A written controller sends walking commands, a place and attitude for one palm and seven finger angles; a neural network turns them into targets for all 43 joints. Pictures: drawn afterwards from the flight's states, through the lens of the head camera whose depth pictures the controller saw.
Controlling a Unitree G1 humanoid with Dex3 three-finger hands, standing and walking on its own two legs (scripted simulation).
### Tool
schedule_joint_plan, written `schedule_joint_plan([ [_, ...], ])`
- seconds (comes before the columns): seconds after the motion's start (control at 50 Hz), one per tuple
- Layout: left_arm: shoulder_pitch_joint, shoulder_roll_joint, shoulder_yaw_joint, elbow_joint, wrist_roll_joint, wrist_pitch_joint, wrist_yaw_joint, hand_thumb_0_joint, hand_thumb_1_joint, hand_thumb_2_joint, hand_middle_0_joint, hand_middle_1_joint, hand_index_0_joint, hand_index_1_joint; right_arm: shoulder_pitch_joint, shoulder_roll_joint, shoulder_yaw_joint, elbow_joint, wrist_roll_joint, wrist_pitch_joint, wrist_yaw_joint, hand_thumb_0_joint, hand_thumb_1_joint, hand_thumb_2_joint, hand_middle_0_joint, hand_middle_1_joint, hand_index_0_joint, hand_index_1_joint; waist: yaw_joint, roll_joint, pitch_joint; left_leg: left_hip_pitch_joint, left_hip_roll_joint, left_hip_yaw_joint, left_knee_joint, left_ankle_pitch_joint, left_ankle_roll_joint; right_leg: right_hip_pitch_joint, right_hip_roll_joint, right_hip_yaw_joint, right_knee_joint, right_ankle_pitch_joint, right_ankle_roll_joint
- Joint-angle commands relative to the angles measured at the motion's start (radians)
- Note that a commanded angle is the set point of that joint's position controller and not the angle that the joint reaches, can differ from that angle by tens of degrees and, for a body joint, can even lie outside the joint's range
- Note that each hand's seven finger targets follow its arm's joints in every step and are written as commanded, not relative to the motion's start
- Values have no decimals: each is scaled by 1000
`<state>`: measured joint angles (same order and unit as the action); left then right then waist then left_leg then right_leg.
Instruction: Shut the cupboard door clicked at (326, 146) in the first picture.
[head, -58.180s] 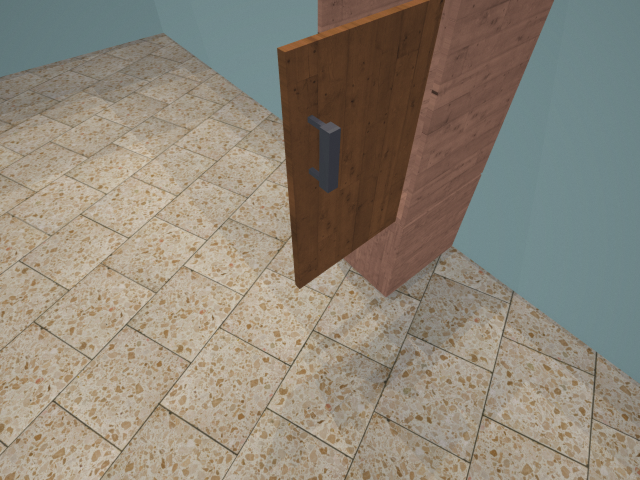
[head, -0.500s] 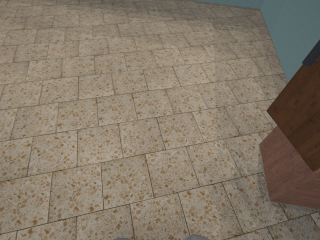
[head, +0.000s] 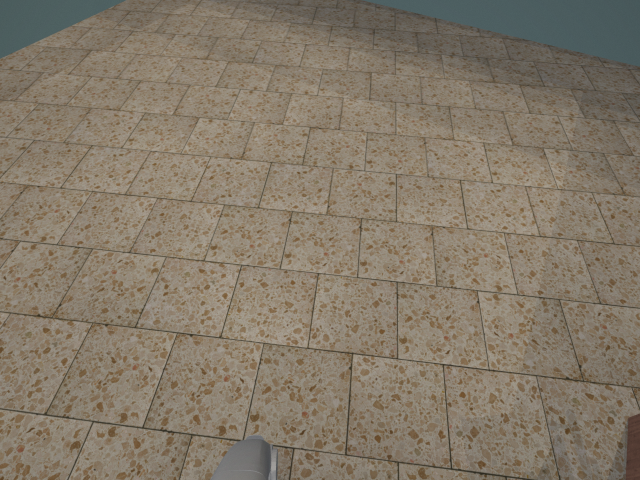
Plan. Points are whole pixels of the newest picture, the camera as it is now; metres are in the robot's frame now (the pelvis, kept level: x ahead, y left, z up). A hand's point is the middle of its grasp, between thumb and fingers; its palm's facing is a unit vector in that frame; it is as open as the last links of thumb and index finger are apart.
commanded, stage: walk to a spot facing it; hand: left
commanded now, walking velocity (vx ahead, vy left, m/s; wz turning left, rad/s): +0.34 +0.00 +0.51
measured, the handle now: out of the picture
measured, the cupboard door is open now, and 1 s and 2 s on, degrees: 24 24 24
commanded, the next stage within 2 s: turn to face it in 0.32 s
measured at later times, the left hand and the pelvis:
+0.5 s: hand (151, 402) +0.24 +0.28 -0.17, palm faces +0.14 -0.97 -0.19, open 7.4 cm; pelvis +0.18 +0.08 +0.00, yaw +6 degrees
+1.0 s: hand (194, 317) +0.39 +0.25 -0.18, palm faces -0.12 -0.97 -0.22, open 7.3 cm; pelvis +0.31 +0.07 -0.01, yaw -10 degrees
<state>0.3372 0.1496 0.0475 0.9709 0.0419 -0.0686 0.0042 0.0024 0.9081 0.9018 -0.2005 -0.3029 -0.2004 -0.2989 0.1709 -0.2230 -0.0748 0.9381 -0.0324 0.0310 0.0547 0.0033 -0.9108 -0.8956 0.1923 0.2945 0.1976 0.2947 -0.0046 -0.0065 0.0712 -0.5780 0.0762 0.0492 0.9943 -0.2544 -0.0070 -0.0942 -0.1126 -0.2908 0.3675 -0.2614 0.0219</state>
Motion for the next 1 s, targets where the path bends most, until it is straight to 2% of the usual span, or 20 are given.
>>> schedule_joint_plan([
  [0.0,109,191,51,-15,-6,-17,12,0,900,900,-200,-300,-200,-300,-167,2,18,-131,6,-40,14,0,-900,-900,200,300,200,300,58,-129,-4,-62,8,45,-243,-22,18,156,-273,109,-102,352,-105],
  [0.06,88,218,56,-18,-7,-10,9,0,900,900,-200,-300,-200,-300,-127,-21,14,-135,5,-49,10,0,-900,-900,200,300,200,300,25,-140,-14,102,-36,86,-328,-61,56,112,-294,75,-23,456,-100],
  [0.1,59,231,59,-20,-16,-1,6,0,900,900,-200,-300,-200,-300,58,-82,-4,-82,-4,-55,-2,0,-900,-900,200,300,200,300,-74,-65,-103,466,-92,117,-449,0,75,-51,-233,-17,261,451,-55],
  [0.12,54,200,57,-46,-21,4,-7,0,900,900,-200,-300,-200,-300,218,-197,-33,-52,-9,-58,-18,0,-900,-900,200,300,200,300,-154,130,-217,735,57,-123,-508,-62,141,-277,-150,-35,547,175,-8],
  [0.14,4,150,41,-114,-25,11,-18,0,900,900,-200,-300,-200,-300,333,-314,-60,-29,-6,-59,-36,0,-900,-900,200,300,200,300,-186,331,-264,870,326,-565,-655,2,244,-580,-3,57,851,-343,33],
  [0.16,-82,172,38,-148,-20,14,-7,0,900,900,-200,-300,-200,-300,329,-321,-55,-12,7,-54,-48,0,-900,-900,200,300,200,300,-182,171,-251,802,381,-601,-699,-33,272,-638,-16,213,932,-323,3],
  [0.22,-54,126,41,-80,-6,31,-13,0,900,900,-200,-300,-200,-300,97,-157,-4,-72,6,-69,-68,0,-900,-900,200,300,200,300,-58,149,-66,415,243,-349,-765,-155,175,-549,-73,277,868,-110,0],
  [0.26,16,97,35,-37,-3,48,-18,0,900,900,-200,-300,-200,-300,80,-108,14,-59,7,-84,-74,0,-900,-900,200,300,200,300,-13,120,-63,385,185,-247,-784,-29,163,-487,-53,271,791,-29,8],
  [0.38,-65,95,30,-39,-11,70,-16,0,900,900,-200,-300,-200,-300,155,-62,14,14,17,-91,-81,0,-900,-900,200,300,200,300,3,64,-10,442,163,-154,-842,128,165,-520,-18,294,618,127,16],
  [0.44,-109,89,21,-43,-16,75,-13,0,900,900,-200,-300,-200,-300,183,-52,25,43,17,-92,-83,0,-900,-900,200,300,200,300,8,64,10,460,157,-79,-812,351,152,-479,7,292,520,173,9],
  [0.58,-194,86,23,-78,-20,87,-14,0,900,900,-200,-300,-200,-300,203,-86,20,85,2,-69,-101,0,-900,-900,200,300,200,300,-14,103,22,545,231,20,-644,654,162,-377,72,236,365,43,-43],
  [0.62,-155,93,26,-78,-19,83,-14,0,900,900,-200,-300,-200,-300,198,-93,18,86,3,-59,-105,0,-900,-900,200,300,200,300,5,100,-10,557,233,39,-536,758,140,-290,101,205,308,18,-57],
  [0.64,-77,104,32,-59,-18,78,-14,0,900,900,-200,-300,-200,-300,179,-104,14,80,10,-57,-104,0,-900,-900,200,300,200,300,43,94,-59,550,215,67,-425,793,115,-185,119,195,236,76,-63],
  [0.66,31,138,42,-33,-16,66,-11,0,900,900,-200,-300,-200,-300,156,-112,11,67,22,-57,-101,0,-900,-900,200,300,200,300,91,49,-126,475,160,103,-246,726,72,-13,99,231,131,265,-84],
  [0.68,135,230,63,-4,-9,48,2,0,900,900,-200,-300,-200,-300,159,-77,6,39,38,-60,-95,0,-900,-900,200,300,200,300,110,-139,-228,234,20,169,58,322,3,222,-132,544,108,717,-202],
  [0.7,155,278,67,3,-29,48,14,0,900,900,-200,-300,-200,-300,137,-60,11,12,38,-55,-94,0,-900,-900,200,300,200,300,104,-177,-236,57,-93,88,296,-385,-38,260,-314,751,46,1040,-341],
  [0.72,86,248,70,-28,-27,52,29,0,900,900,-200,-300,-200,-300,101,-44,13,-1,26,-47,-97,0,-900,-900,200,300,200,300,94,-103,-216,-7,-40,-73,323,-346,-31,204,-282,714,43,939,-340],
  [0.78,-79,191,56,-74,-24,58,36,0,900,900,-200,-300,-200,-300,76,-33,19,-10,20,-26,-91,0,-900,-900,200,300,200,300,10,-22,-146,25,18,-87,228,-224,-52,2,-177,587,0,646,-279],
  [0.82,-112,189,59,-84,-18,59,29,0,900,900,-200,-300,-200,-300,94,-13,19,-9,15,-10,-84,0,-900,-900,200,300,200,300,-12,-54,-138,86,6,-58,128,-175,-61,-96,-117,534,-12,553,-237],
  [0.98,-121,239,88,-116,-13,82,3,0,900,900,-200,-300,-200,-300,12,-43,9,-94,25,-23,-85,0,-900,-900,200,300,200,300,7,-161,-118,218,-63,-31,-275,-114,-67,-137,-53,628,41,428,-193],
])
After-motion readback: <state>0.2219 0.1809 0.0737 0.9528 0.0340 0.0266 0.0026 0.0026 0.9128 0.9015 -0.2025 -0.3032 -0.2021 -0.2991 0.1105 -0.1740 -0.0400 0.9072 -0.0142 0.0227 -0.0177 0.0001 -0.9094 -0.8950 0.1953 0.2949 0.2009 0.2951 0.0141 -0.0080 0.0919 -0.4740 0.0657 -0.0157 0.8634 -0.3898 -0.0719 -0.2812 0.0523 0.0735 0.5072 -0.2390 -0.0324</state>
